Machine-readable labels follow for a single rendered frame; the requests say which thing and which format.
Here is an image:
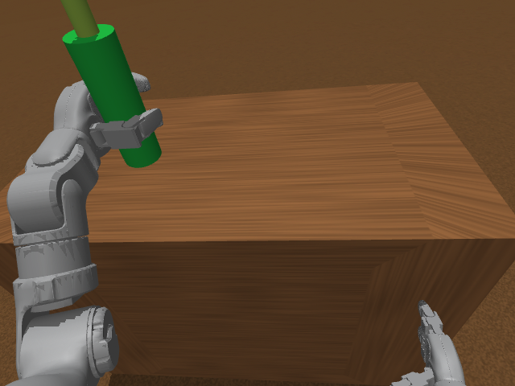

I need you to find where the bottle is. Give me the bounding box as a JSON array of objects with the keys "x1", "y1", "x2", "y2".
[{"x1": 60, "y1": 0, "x2": 162, "y2": 168}]

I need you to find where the left robot arm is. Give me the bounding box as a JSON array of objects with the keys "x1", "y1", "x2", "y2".
[{"x1": 5, "y1": 128, "x2": 119, "y2": 386}]

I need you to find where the left robot hand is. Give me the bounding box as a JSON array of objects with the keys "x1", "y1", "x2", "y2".
[{"x1": 53, "y1": 72, "x2": 163, "y2": 157}]

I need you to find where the right robot hand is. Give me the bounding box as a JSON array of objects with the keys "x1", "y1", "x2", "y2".
[{"x1": 390, "y1": 300, "x2": 466, "y2": 386}]

